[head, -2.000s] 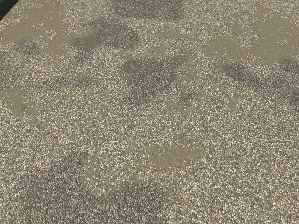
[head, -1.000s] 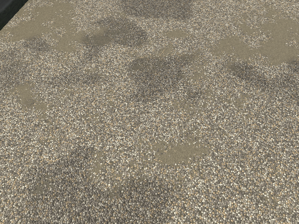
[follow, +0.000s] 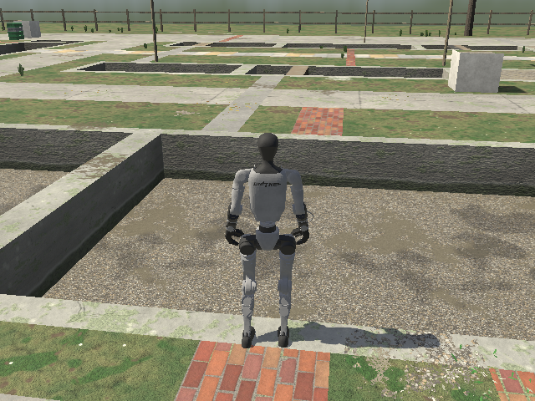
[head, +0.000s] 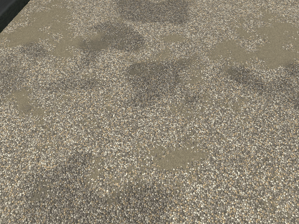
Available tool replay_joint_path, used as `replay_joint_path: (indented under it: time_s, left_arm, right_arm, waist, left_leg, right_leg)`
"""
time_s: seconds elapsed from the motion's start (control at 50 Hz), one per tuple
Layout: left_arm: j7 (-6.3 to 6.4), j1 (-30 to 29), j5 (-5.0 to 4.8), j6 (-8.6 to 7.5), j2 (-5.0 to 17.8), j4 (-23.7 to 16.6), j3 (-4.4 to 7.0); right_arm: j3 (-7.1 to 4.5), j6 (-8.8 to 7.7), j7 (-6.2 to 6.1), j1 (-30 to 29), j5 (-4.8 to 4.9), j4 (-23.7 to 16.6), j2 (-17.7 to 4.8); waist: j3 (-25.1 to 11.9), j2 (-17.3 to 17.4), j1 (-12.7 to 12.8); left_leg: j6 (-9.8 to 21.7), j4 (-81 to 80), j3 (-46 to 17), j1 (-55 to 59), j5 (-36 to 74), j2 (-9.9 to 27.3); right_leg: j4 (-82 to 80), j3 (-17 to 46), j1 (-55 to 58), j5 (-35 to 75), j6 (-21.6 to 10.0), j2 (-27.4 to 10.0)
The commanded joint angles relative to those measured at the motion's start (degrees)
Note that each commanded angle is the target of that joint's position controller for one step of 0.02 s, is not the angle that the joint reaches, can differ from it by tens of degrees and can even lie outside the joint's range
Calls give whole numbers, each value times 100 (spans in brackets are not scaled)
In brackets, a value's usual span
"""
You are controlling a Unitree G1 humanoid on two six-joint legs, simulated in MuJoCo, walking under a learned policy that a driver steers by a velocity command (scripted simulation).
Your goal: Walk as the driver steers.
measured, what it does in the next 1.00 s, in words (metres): stands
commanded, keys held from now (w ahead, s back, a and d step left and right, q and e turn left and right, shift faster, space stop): w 0.02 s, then no key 0.54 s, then w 0.44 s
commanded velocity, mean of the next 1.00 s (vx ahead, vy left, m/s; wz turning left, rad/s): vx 0.13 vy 0.00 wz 0.00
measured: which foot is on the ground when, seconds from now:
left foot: down 0.00-1.00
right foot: down 0.00-1.00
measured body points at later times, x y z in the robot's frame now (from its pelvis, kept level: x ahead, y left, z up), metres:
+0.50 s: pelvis +0.00 +0.00 +0.00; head +0.00 -0.01 +0.45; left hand +0.13 +0.22 -0.11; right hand +0.15 -0.23 -0.11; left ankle -0.03 +0.13 -0.74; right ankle -0.02 -0.10 -0.74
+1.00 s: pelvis +0.01 +0.00 -0.01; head +0.01 +0.00 +0.44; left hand +0.17 +0.21 -0.11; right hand +0.17 -0.21 -0.11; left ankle -0.03 +0.13 -0.74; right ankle -0.02 -0.10 -0.74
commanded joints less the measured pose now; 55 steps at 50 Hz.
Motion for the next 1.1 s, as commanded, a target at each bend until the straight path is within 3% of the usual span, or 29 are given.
replay_joint_path:
  time_s: [0.02, 0.04, 0.12, 0.56, 0.58, 0.6, 0.66, 0.74, 0.76, 0.78, 0.8, 0.82, 0.92, 0.94, 0.96, 0.98, 1.02, 1.04, 1.08, 1.1]
  left_arm:
    - [9, -93, 21, -93, 303, -385, 53]
    - [10, -86, 24, -107, 388, -359, 77]
    - [19, 8, -1, -143, 521, -285, 109]
    - [34, 26, 0, -97, 565, -247, 114]
    - [23, 48, 20, -113, 376, -222, 39]
    - [10, 60, 33, -128, 266, -180, -10]
    - [6, 72, 30, -169, 373, -88, -4]
    - [21, 68, -21, -200, 412, -76, 13]
    - [26, 43, -28, -199, 399, -89, 8]
    - [43, -294, -57, -146, 397, -288, 13]
    - [53, -260, -43, -124, 453, -308, 35]
    - [64, -243, -35, -105, 459, -338, 48]
    - [94, -339, 8, -15, 356, -507, 53]
    - [85, -129, 15, -54, 314, -405, 41]
    - [73, -250, 12, -56, 251, -453, 14]
    - [86, -530, -2, -9, 266, -609, 8]
    - [94, -501, 37, 7, 326, -633, 48]
    - [93, -288, 47, -50, 277, -530, 42]
    - [78, -468, 38, -82, 224, -585, 13]
    - [91, -733, 6, -33, 260, -717, 12]
  right_arm:
    - [-60, -86, -8, -241, -7, -383, -327]
    - [-80, -76, 12, -291, -7, -382, -395]
    - [-96, -90, 13, -217, 4, -321, -465]
    - [-98, -69, -30, -111, -1, -300, -490]
    - [-50, -70, -21, -46, -7, -252, -363]
    - [-21, -67, -10, -47, -8, -200, -300]
    - [-16, -67, -6, -144, -25, -157, -346]
    - [-3, -109, -28, -141, 0, -158, -333]
    - [2, -112, -33, -147, -5, -169, -315]
    - [-1, -144, 54, -367, -69, -334, -209]
    - [5, -171, 71, -204, -100, -326, -164]
    - [1, -193, 70, -151, -96, -332, -161]
    - [6, -216, 28, -317, -80, -507, -133]
    - [22, -184, -59, -125, 0, -412, -182]
    - [30, -147, -71, -349, 9, -484, -193]
    - [31, -159, 12, -642, -63, -670, -150]
    - [31, -204, 43, -437, -91, -646, -138]
    - [42, -190, -39, -220, -12, -534, -184]
    - [46, -149, -46, -532, 0, -653, -215]
    - [47, -169, 39, -777, -54, -816, -183]
  waist:
    - [-474, 29, -4]
    - [-190, 31, 0]
    - [-175, -15, 2]
    - [-243, -21, 2]
    - [-386, 29, -6]
    - [-281, 91, 12]
    - [14, 63, 43]
    - [-2, -45, 46]
    - [23, -76, 42]
    - [267, -176, -94]
    - [-54, -272, -121]
    - [-142, -282, -114]
    - [-309, -194, -52]
    - [-590, -129, 62]
    - [-193, -27, 79]
    - [125, -19, -28]
    - [-220, -83, -68]
    - [-547, -27, 51]
    - [-119, 48, 68]
    - [144, 6, -57]
  left_leg:
    - [173, -578, -426, -225, 1073, 486]
    - [173, -623, -457, -321, 1133, 468]
    - [180, -632, -428, -248, 1391, 488]
    - [183, -468, -329, -365, 1287, 466]
    - [161, -700, -388, -199, 1029, 504]
    - [149, -900, -442, -128, 878, 518]
    - [165, -973, -421, -103, 788, 464]
    - [220, -607, -224, -276, 498, 295]
    - [225, -502, -174, -340, 422, 252]
    - [223, -203, 31, -409, 850, 195]
    - [215, -112, 73, -344, 849, 180]
    - [210, -22, 117, -382, 899, 155]
    - [204, 338, 204, -372, 1504, 130]
    - [224, 201, 39, -281, 878, 135]
    - [241, 176, -4, -444, 891, 130]
    - [237, 413, 153, -521, 1644, 141]
    - [230, 507, 170, -419, 1806, 138]
    - [248, 319, -19, -341, 1110, 138]
    - [272, 274, -98, -492, 1078, 154]
    - [260, 522, 99, -555, 1847, 157]
  right_leg:
    - [-403, 649, 639, 1202, -146, -600]
    - [-464, 657, 554, 1108, -124, -573]
    - [-467, 691, 642, 1527, -140, -609]
    - [-375, 697, 679, 1793, -228, -610]
    - [-526, 685, 697, 1370, -185, -609]
    - [-696, 671, 639, 875, -119, -561]
    - [-828, 660, 571, 472, -65, -468]
    - [-554, 599, 657, 360, -161, -389]
    - [-475, 595, 642, 405, -191, -385]
    - [-266, 730, 402, 1636, -236, -561]
    - [-131, 748, 573, 2025, -306, -614]
    - [-9, 740, 674, 2243, -335, -628]
    - [386, 605, 653, 2406, -268, -522]
    - [319, 456, 802, 1168, -202, -340]
    - [305, 437, 573, 910, -150, -286]
    - [417, 547, 284, 1920, -152, -433]
    - [589, 541, 440, 2206, -170, -456]
    - [531, 415, 666, 1052, -125, -308]
    - [493, 412, 418, 759, -80, -267]
    - [593, 515, 179, 1867, -83, -419]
